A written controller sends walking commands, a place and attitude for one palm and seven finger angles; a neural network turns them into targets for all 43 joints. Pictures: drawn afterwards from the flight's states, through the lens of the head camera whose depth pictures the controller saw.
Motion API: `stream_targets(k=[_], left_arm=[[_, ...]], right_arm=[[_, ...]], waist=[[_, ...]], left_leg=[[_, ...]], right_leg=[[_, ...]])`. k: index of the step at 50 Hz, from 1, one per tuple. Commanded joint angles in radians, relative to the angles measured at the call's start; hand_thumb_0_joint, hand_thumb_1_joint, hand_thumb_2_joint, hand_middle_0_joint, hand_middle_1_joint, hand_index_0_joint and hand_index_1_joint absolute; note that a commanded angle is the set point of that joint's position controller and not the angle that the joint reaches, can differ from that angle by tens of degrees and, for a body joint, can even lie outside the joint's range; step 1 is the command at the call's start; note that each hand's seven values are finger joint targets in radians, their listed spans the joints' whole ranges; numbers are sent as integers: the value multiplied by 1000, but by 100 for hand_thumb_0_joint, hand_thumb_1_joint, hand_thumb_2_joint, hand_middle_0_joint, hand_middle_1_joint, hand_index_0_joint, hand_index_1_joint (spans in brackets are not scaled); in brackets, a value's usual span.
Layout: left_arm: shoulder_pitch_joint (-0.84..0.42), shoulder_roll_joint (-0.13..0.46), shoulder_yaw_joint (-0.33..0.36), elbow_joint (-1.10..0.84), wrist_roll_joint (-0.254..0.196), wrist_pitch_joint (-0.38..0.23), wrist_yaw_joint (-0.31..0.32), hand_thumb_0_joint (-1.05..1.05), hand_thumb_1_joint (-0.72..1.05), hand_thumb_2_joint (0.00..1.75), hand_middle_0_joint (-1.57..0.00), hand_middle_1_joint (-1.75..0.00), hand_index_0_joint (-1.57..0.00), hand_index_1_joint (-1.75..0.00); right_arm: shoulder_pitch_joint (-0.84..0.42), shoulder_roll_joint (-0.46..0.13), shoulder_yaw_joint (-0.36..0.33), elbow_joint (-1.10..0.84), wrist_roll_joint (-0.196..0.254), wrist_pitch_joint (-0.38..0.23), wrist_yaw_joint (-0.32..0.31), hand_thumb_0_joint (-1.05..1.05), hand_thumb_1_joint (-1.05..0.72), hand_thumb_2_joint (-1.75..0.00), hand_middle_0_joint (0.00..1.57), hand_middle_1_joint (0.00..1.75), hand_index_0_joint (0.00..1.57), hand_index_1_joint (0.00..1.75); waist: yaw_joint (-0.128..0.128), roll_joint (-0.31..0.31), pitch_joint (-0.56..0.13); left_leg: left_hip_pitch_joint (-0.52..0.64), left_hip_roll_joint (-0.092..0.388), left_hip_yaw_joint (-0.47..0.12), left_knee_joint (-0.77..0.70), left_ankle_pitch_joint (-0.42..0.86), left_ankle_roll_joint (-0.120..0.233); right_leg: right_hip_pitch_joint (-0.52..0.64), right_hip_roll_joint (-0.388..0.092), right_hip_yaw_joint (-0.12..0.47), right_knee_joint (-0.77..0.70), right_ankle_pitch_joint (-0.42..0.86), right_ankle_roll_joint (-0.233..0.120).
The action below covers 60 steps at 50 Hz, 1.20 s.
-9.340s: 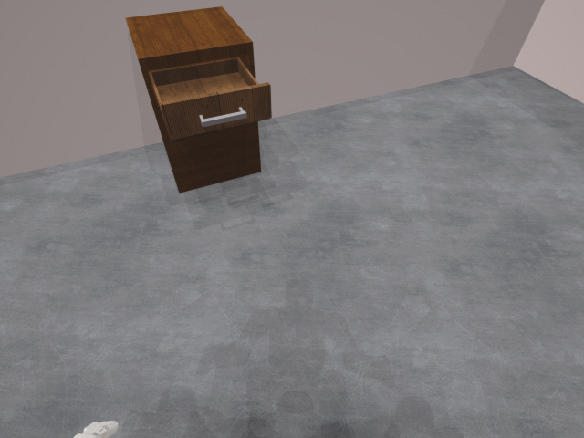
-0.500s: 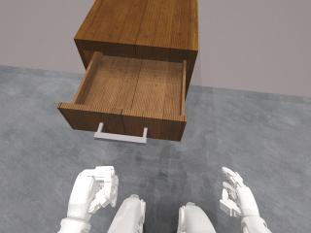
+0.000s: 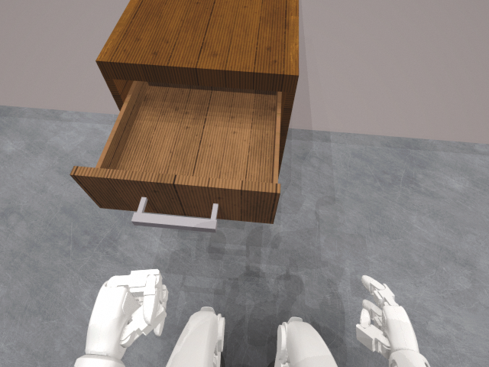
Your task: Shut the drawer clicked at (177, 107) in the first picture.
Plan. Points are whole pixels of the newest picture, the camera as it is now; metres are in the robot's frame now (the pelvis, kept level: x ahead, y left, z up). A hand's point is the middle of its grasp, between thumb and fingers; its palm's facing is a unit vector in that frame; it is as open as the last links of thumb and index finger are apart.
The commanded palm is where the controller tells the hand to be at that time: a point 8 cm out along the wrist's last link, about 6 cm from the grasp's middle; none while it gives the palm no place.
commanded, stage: bring the fist close to the handle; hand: left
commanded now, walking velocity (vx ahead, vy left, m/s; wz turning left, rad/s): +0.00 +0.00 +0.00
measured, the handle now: (177, 213) +0.39 +0.16 -0.07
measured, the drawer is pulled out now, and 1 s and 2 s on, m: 0.26 0.26 0.25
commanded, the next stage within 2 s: push the drawer shut in 1.50 s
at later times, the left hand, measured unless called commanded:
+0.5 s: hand (164, 291) +0.23 +0.14 -0.01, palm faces -0.08 -1.00 -0.03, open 3.3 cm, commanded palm +0.22 +0.19 -0.01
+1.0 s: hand (179, 271) +0.28 +0.13 -0.06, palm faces -0.08 -1.00 -0.01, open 3.3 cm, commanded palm +0.27 +0.19 -0.06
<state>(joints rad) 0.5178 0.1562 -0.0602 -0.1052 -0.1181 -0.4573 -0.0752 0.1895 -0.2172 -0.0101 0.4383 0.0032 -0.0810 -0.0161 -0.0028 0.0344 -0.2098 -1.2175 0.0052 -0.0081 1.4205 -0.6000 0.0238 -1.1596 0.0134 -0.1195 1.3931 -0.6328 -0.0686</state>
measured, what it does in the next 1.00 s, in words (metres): lowers itself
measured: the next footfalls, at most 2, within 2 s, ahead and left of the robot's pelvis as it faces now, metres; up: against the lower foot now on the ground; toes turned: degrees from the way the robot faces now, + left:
none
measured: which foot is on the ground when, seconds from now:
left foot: down 0.00-1.00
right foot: down 0.00-1.00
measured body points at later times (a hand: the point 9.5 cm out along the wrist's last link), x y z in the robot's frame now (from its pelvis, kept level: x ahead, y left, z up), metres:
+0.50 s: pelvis -0.01 +0.00 -0.03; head +0.10 +0.00 +0.41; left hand +0.23 +0.19 +0.00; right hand +0.19 -0.24 -0.12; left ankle +0.04 +0.10 -0.59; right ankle +0.02 -0.09 -0.59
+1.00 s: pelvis -0.02 +0.02 -0.06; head +0.13 +0.03 +0.37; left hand +0.28 +0.19 -0.06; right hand +0.18 -0.22 -0.16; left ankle +0.04 +0.10 -0.59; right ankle +0.02 -0.09 -0.59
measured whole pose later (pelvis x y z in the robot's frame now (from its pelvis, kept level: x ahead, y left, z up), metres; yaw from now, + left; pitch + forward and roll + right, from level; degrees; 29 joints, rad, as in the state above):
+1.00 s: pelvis -0.02 +0.02 -0.06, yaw -2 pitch +30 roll -4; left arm 0.09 0.17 -0.02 0.20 -0.12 -0.50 -0.06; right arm 0.12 -0.24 0.02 0.51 -0.01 -0.05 0.02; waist -0.03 0.04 -0.23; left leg -1.53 0.01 0.00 1.65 -0.64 0.05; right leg -1.47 0.00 -0.12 1.61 -0.67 -0.05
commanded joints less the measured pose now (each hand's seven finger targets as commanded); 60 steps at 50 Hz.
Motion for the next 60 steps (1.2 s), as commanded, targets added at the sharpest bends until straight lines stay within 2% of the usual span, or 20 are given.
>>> stream_targets(k=[1,5,6,9,10,13,15,20,24,28,30,34,39,43,46,51,53,55,59,60], left_arm=[[2,46,39,-184,-16,-124,4,0,90,90,-140,-160,-140,-160],[37,57,33,-151,-24,-131,-54,0,90,90,-140,-160,-140,-160],[34,43,18,-131,-23,-122,-66,0,90,90,-140,-160,-140,-160],[-52,76,68,-68,-30,-109,-68,0,90,90,-140,-160,-140,-160],[-92,103,105,-62,-36,-114,-62,0,90,90,-140,-160,-140,-160],[-131,118,146,-75,-51,-139,-44,0,90,90,-140,-160,-140,-160],[-167,119,152,-91,-62,-160,-40,0,90,90,-140,-160,-140,-160],[-187,86,89,-58,-64,-152,-77,0,90,90,-140,-160,-140,-160],[-207,74,82,37,-64,-94,-102,0,90,90,-140,-160,-140,-160],[-263,119,138,26,-66,-85,-69,0,90,90,-140,-160,-140,-160],[-296,111,137,-5,-64,-109,-39,0,90,90,-140,-160,-140,-160],[-370,91,104,-3,-39,-159,3,0,90,90,-140,-160,-140,-160],[-425,50,37,114,-11,-136,-14,0,90,90,-140,-160,-140,-160],[-474,87,78,101,-12,-103,-10,0,90,90,-140,-160,-140,-160],[-475,80,92,71,-23,-107,16,0,90,90,-140,-160,-140,-160],[-516,66,81,135,0,-135,46,0,90,90,-140,-160,-140,-160],[-563,46,53,194,11,-138,38,0,90,90,-140,-160,-140,-160],[-576,58,63,251,12,-136,22,0,90,90,-140,-160,-140,-160],[-576,83,84,120,-9,-140,5,0,90,90,-140,-160,-140,-160],[-549,88,92,86,-21,-138,7,0,90,90,-140,-160,-140,-160]], right_arm=[[-46,-105,-39,-134,0,-69,-1,0,-90,-90,20,30,20,30],[-50,-118,-43,-132,5,-77,-2,0,-90,-90,20,30,20,30],[-55,-120,-43,-137,6,-77,-3,0,-90,-90,20,30,20,30],[-65,-124,-39,-126,7,-73,-10,0,-90,-90,20,30,20,30],[-65,-125,-40,-122,6,-75,-14,0,-90,-90,20,30,20,30],[-62,-118,-39,-114,0,-83,-13,0,-90,-90,20,30,20,30],[-58,-118,-37,-106,-2,-87,-10,0,-90,-90,20,30,20,30],[-56,-136,-35,-88,-3,-92,0,0,-90,-90,20,30,20,30],[-59,-152,-37,-81,5,-77,-2,0,-90,-90,20,30,20,30],[-68,-152,-37,-84,2,-67,-2,0,-90,-90,20,30,20,30],[-65,-148,-33,-82,-5,-67,4,0,-90,-90,20,30,20,30],[-56,-150,-31,-58,-17,-71,14,0,-90,-90,20,30,20,30],[-58,-171,-31,-49,-13,-52,23,0,-90,-90,20,30,20,30],[-61,-181,-33,-61,-8,-30,22,0,-90,-90,20,30,20,30],[-64,-171,-32,-65,-10,-18,25,0,-90,-90,20,30,20,30],[-67,-164,-29,-41,-17,-4,34,0,-90,-90,20,30,20,30],[-65,-164,-28,-27,-17,-1,34,0,-90,-90,20,30,20,30],[-66,-172,-28,-27,-16,8,35,0,-90,-90,20,30,20,30],[-67,-175,-34,-51,-12,17,34,0,-90,-90,20,30,20,30],[-67,-172,-35,-58,-10,20,36,0,-90,-90,20,30,20,30]], waist=[[-27,-37,-228],[-26,-26,-242],[-34,-40,-229],[-44,-79,-186],[-39,-83,-196],[-14,-36,-244],[-10,-1,-289],[-32,17,-329],[-45,-56,-298],[-19,-44,-320],[-11,1,-348],[-27,32,-374],[-57,0,-357],[-31,22,-430],[-18,26,-460],[-35,18,-431],[-63,-19,-399],[-61,-30,-384],[-15,69,-524],[-8,68,-547]], left_leg=[[164,-10,-48,-151,241,8],[154,-9,-42,-143,231,10],[140,-9,-40,-136,217,11],[63,-11,-37,-105,157,12],[41,-11,-34,-89,143,12],[37,-12,-33,-73,171,10],[57,-11,-32,-67,197,9],[83,-5,-43,-54,234,14],[31,-5,-51,-44,196,19],[17,-9,-54,-42,188,16],[47,-10,-58,-44,200,12],[86,-5,-75,-28,230,5],[55,-5,-93,-12,166,6],[86,-6,-99,-12,189,1],[115,-8,-100,-12,234,-4],[76,-6,-105,23,243,-7],[28,-5,-103,45,213,0],[-16,-10,-96,54,167,1],[103,-10,-96,34,254,-8],[134,-7,-99,25,281,-10]], right_leg=[[192,-3,123,-237,241,31],[209,-10,140,-243,233,30],[197,-11,142,-244,220,33],[163,-11,164,-251,129,36],[158,-12,177,-248,101,36],[164,-9,178,-218,127,29],[166,-9,175,-200,161,28],[125,-8,151,-168,218,29],[93,-3,142,-159,178,34],[69,1,130,-128,151,28],[40,2,117,-107,152,24],[-46,5,89,-60,169,20],[-117,1,79,-43,124,22],[-119,1,74,-16,137,18],[-113,1,74,-9,167,19],[-166,2,69,22,170,19],[-185,3,72,22,156,21],[-185,3,77,22,129,21],[-145,-1,82,31,183,14],[-133,0,81,28,201,15]])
